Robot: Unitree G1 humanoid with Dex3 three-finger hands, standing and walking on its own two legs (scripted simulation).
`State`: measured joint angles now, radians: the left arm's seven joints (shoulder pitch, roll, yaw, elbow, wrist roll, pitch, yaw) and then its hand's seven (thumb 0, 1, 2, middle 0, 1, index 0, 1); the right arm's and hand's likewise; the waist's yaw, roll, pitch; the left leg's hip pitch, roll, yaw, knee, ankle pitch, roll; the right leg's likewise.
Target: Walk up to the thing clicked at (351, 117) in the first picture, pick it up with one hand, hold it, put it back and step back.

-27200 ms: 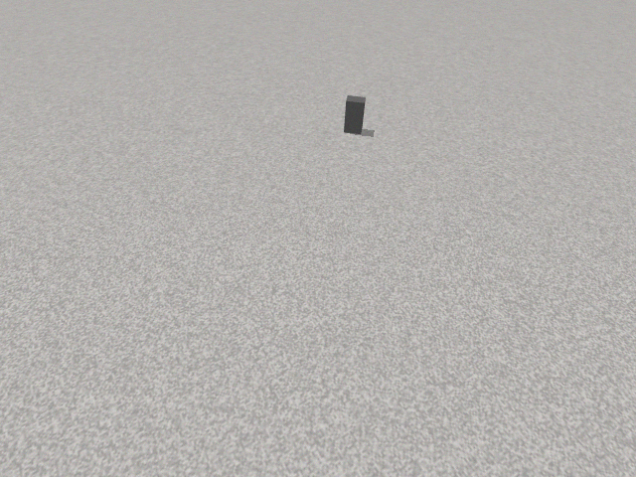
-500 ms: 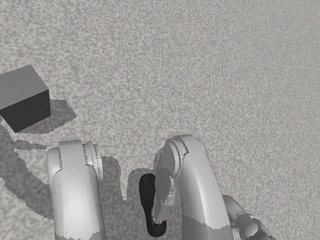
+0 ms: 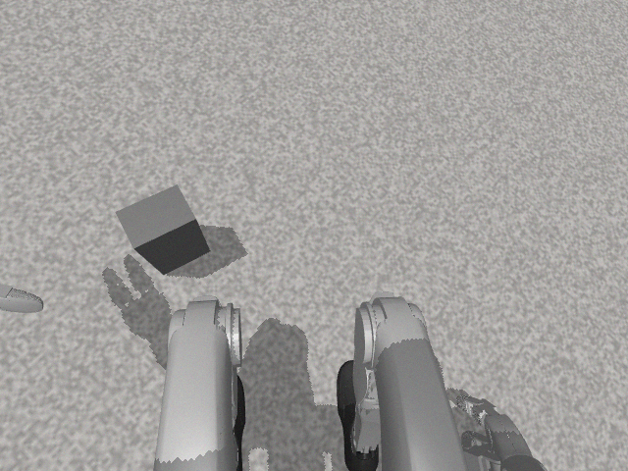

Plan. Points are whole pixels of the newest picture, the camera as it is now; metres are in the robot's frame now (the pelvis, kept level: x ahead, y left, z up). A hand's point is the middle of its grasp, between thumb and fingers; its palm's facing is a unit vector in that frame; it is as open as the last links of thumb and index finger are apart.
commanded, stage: home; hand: left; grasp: from the side
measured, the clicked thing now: (169, 234) +0.46 +0.25 -0.30
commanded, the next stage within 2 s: none
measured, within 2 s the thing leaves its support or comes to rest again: neither
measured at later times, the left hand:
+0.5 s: hand out of the picture +0.27 +0.26 +0.13, palm faces +0.24 -0.89 -0.40, open 17.4 cm
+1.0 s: hand out of the picture +0.23 +0.20 +0.27, palm faces +0.21 -0.93 -0.29, open 17.6 cm
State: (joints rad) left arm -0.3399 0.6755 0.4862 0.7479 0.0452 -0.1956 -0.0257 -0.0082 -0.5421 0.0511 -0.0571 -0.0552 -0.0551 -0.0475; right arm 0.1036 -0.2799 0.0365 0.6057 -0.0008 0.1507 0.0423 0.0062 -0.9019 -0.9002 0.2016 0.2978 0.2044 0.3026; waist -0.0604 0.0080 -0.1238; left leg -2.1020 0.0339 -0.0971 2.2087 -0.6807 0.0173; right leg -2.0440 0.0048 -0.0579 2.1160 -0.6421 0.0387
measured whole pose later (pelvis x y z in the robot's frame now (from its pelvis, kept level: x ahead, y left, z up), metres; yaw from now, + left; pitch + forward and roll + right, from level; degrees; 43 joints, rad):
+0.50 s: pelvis +0.05 -0.01 +0.23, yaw +5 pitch +22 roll -3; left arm 0.11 0.33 0.16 0.36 0.00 0.16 0.15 0.00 -0.53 0.06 -0.06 -0.06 -0.06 -0.05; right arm 0.16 -0.24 0.01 0.52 0.04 0.00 -0.13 0.01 -0.90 -0.90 0.20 0.30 0.20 0.30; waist -0.05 0.01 -0.18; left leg -1.22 0.04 -0.06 1.42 -0.58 -0.02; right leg -1.18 0.00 -0.06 1.36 -0.56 0.00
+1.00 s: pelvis +0.08 +0.00 +0.32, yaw +6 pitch +8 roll -3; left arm 0.49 0.22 -0.02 -0.05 -0.02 0.28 0.16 0.00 -0.58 0.03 -0.05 -0.05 -0.05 -0.04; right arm 0.29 -0.19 0.04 0.47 0.02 -0.08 -0.18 0.01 -0.90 -0.90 0.20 0.30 0.20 0.30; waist -0.03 0.04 -0.14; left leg -0.65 0.04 -0.03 1.00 -0.48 0.00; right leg -0.61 -0.01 -0.04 0.93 -0.45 0.02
